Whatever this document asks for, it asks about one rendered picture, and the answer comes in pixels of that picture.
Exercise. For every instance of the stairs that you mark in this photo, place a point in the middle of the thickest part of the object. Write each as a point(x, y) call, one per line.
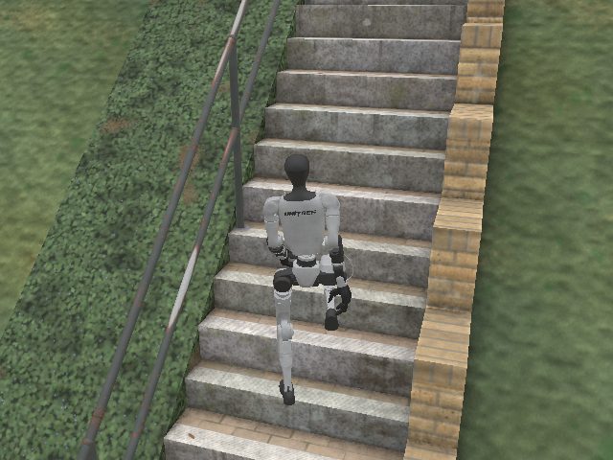
point(366, 98)

